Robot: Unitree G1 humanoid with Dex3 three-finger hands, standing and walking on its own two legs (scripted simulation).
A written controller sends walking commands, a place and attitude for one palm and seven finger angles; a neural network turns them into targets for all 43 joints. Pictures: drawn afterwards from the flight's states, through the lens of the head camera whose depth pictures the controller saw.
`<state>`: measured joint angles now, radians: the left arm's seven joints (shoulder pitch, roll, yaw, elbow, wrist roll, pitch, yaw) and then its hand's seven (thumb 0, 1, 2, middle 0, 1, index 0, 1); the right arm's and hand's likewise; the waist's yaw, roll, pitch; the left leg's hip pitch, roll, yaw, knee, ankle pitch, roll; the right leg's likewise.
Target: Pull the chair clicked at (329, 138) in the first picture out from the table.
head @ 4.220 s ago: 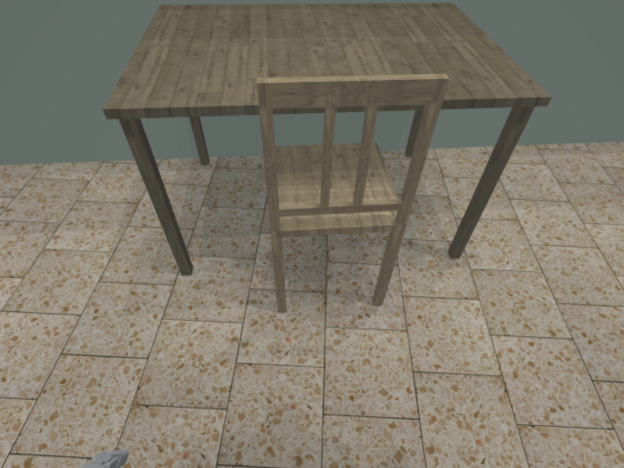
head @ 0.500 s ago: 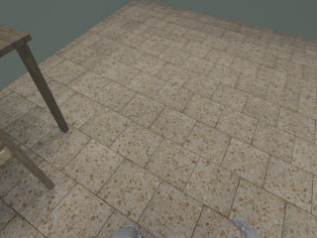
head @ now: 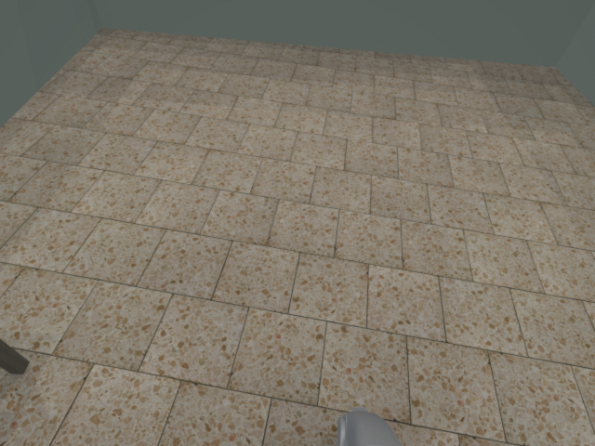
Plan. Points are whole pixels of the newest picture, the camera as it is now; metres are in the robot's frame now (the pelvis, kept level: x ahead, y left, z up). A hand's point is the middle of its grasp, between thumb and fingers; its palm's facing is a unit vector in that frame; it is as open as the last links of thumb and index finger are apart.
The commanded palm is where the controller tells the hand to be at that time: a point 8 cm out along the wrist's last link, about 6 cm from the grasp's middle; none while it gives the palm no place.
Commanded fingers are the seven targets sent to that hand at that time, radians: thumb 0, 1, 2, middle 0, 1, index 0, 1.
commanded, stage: walk to a spot facing it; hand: left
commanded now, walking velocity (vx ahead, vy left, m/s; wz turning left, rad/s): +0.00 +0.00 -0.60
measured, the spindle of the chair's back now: out of the picture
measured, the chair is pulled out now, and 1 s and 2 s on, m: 0.00 0.00 0.00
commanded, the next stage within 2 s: none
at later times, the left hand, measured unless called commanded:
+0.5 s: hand (183, 398) +0.22 +0.18 -0.16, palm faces -0.22 -0.94 -0.26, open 7.3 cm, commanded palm none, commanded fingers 0.00 0.90 0.90 -0.20 -0.30 -0.20 -0.30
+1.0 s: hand (191, 351) +0.30 +0.19 -0.17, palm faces -0.54 -0.82 -0.20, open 7.4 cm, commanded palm none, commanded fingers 0.00 0.90 0.90 -0.20 -0.30 -0.20 -0.30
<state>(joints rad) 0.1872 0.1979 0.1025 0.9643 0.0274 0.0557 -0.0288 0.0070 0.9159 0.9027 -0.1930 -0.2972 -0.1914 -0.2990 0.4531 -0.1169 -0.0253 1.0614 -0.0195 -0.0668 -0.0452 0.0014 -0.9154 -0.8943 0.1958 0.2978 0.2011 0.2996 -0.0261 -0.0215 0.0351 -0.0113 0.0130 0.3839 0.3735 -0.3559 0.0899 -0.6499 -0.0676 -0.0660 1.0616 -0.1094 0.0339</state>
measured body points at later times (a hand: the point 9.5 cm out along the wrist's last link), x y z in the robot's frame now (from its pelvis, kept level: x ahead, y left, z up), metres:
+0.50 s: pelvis +0.11 +0.00 +0.00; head +0.13 -0.02 +0.45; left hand +0.24 +0.23 -0.14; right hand +0.17 -0.26 -0.14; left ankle +0.18 +0.18 -0.67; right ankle +0.11 -0.08 -0.74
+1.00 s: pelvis +0.12 +0.06 +0.00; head +0.16 +0.05 +0.45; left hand +0.33 +0.23 -0.15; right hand +0.02 -0.18 -0.13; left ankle +0.19 +0.15 -0.74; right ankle +0.02 -0.05 -0.68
